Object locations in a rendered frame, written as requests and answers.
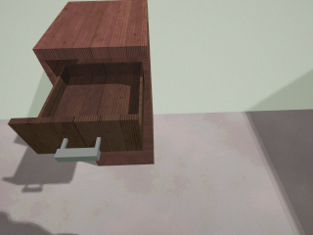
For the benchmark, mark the handle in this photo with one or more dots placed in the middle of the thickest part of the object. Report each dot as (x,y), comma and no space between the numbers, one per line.
(66,155)

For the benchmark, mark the drawer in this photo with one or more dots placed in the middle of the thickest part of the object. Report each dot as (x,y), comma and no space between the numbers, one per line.
(87,101)

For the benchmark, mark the cabinet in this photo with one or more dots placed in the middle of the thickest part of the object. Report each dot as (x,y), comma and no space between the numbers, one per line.
(104,31)

